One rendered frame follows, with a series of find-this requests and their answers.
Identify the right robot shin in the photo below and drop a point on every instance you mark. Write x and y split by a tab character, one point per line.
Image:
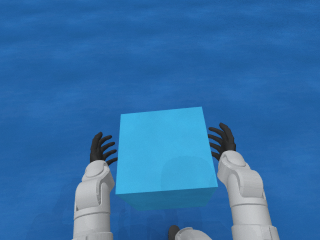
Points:
184	229

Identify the robot left hand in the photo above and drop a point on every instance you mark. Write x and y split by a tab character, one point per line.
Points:
97	151

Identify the right robot thigh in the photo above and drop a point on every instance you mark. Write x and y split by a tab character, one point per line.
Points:
192	234

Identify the robot right hand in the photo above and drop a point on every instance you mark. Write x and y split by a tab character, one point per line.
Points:
226	141

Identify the carton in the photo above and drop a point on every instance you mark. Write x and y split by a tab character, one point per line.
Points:
165	160

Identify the robot left forearm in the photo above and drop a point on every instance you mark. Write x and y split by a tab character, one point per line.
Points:
92	203

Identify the robot right forearm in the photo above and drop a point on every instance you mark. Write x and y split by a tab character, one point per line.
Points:
247	200

